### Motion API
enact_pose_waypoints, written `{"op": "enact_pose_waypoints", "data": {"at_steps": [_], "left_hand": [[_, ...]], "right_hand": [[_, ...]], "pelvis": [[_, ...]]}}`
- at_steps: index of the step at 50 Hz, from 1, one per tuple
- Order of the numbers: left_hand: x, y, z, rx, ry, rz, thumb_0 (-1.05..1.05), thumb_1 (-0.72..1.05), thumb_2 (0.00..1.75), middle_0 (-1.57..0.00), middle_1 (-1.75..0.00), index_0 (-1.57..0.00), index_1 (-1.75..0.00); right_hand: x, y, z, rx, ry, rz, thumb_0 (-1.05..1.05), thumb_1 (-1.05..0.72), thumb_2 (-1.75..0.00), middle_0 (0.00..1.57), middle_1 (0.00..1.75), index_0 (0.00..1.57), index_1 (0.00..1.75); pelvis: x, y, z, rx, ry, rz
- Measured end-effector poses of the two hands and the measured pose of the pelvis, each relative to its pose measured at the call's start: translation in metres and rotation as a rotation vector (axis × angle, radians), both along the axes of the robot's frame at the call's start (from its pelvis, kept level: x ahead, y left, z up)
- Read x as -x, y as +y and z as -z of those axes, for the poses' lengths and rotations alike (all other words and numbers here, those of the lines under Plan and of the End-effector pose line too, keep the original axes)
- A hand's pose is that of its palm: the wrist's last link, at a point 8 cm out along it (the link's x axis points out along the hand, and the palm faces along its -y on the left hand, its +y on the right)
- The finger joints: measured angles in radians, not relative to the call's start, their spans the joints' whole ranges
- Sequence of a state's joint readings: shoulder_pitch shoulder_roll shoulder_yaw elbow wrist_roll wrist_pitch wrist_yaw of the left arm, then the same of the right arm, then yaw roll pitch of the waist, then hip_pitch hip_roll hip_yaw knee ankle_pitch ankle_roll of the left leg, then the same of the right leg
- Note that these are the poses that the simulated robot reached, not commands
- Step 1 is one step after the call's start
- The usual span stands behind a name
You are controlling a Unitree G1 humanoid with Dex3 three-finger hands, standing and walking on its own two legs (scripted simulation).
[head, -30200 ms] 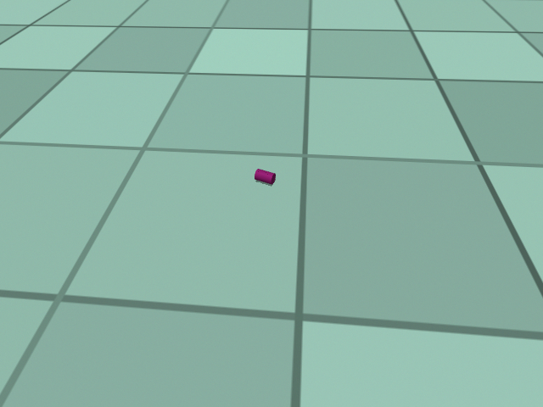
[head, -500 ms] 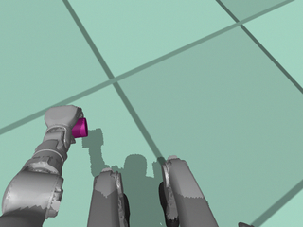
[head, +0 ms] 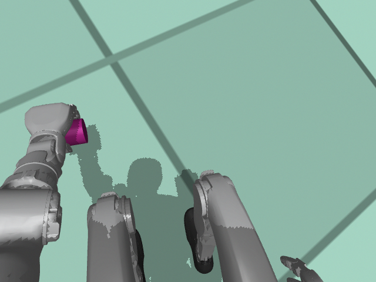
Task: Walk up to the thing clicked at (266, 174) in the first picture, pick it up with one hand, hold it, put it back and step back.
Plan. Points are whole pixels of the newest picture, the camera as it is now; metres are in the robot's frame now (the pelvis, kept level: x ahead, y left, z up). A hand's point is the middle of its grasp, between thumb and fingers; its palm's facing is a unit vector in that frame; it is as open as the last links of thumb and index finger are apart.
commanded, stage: crouch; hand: left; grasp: from above
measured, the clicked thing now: (63, 134) +0.47 +0.22 -0.21
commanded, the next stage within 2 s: lower in 0.60 s
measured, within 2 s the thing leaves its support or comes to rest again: neither
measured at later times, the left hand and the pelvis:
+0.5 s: hand (69, 135) +0.48 +0.22 -0.24, palm faces -0.45 -0.04 -0.89, open 8.9 cm; pelvis -0.01 +0.00 -0.06, yaw -2 degrees
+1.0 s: hand (74, 138) +0.48 +0.22 -0.29, palm faces -0.48 -0.04 -0.87, open 8.8 cm; pelvis -0.01 +0.00 -0.08, yaw -4 degrees
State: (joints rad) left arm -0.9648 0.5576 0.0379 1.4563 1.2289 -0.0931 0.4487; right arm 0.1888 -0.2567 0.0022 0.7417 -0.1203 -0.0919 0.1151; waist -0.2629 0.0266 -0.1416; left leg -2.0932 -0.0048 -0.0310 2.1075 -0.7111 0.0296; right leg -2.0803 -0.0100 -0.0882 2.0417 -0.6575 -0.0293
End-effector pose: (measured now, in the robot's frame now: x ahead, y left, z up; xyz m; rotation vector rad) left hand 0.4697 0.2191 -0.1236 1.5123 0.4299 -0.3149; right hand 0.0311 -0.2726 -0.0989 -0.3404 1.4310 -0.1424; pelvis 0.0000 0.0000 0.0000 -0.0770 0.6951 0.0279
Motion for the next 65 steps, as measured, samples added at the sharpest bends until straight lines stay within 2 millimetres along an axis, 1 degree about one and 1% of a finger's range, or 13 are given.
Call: {"op": "enact_pose_waypoints", "data": {"at_steps": [12, 17, 23, 42, 49, 54, 59, 65], "left_hand": [[-0.004, -0.003, 0.035, 0.007, 0.007, 0.025, -0.01, 0.17, 0.30, -0.89, -0.22, -0.88, -0.24], [-0.005, -0.004, 0.046, 0.008, 0.008, 0.026, -0.01, 0.17, 0.29, -0.89, -0.22, -0.89, -0.24], [-0.011, -0.003, 0.054, 0.010, -0.010, 0.026, -0.01, 0.18, 0.27, -0.90, -0.21, -0.89, -0.23], [-0.020, 0.004, 0.085, -0.010, 0.013, 0.019, -0.01, 0.18, 0.26, -0.92, -0.16, -0.91, -0.18], [-0.020, 0.000, 0.107, 0.006, 0.030, 0.026, -0.01, 0.18, 0.26, -0.92, -0.15, -0.91, -0.18], [-0.022, -0.004, 0.120, 0.022, 0.012, 0.034, -0.01, 0.18, 0.25, -0.92, -0.15, -0.92, -0.18], [-0.024, -0.006, 0.130, 0.021, 0.006, 0.036, -0.01, 0.19, 0.23, -0.93, -0.15, -0.92, -0.17], [-0.029, -0.007, 0.136, 0.010, -0.009, 0.029, -0.01, 0.20, 0.22, -0.92, -0.13, -0.92, -0.16]], "right_hand": [[0.030, 0.004, 0.029, -0.042, 0.080, 0.013, 0.00, -0.91, -0.90, 0.20, 0.30, 0.20, 0.30], [0.039, 0.003, 0.035, -0.040, 0.093, 0.008, 0.00, -0.91, -0.90, 0.20, 0.30, 0.20, 0.30], [0.047, 0.001, 0.039, -0.024, 0.102, 0.003, 0.00, -0.91, -0.90, 0.20, 0.30, 0.20, 0.30], [0.052, 0.007, 0.054, -0.033, 0.124, -0.019, 0.00, -0.91, -0.90, 0.20, 0.30, 0.20, 0.30], [0.054, 0.008, 0.060, -0.036, 0.137, -0.034, 0.00, -0.91, -0.90, 0.20, 0.30, 0.20, 0.30], [0.056, 0.009, 0.063, -0.035, 0.144, -0.041, 0.00, -0.91, -0.90, 0.20, 0.30, 0.20, 0.30], [0.056, 0.011, 0.066, -0.038, 0.136, -0.053, 0.00, -0.91, -0.90, 0.20, 0.30, 0.20, 0.30], [0.058, 0.014, 0.069, -0.056, 0.138, -0.059, 0.00, -0.90, -0.89, 0.20, 0.30, 0.20, 0.30]], "pelvis": [[0.006, -0.002, 0.031, 0.002, -0.014, 0.010], [0.009, -0.003, 0.041, 0.005, -0.026, 0.014], [0.011, -0.003, 0.052, 0.014, -0.037, 0.020], [0.010, 0.001, 0.074, 0.033, -0.048, 0.024], [0.010, 0.001, 0.083, 0.042, -0.055, 0.029], [0.010, 0.001, 0.091, 0.050, -0.069, 0.035], [0.010, 0.002, 0.097, 0.057, -0.075, 0.039], [0.009, 0.003, 0.102, 0.066, -0.081, 0.045]]}}
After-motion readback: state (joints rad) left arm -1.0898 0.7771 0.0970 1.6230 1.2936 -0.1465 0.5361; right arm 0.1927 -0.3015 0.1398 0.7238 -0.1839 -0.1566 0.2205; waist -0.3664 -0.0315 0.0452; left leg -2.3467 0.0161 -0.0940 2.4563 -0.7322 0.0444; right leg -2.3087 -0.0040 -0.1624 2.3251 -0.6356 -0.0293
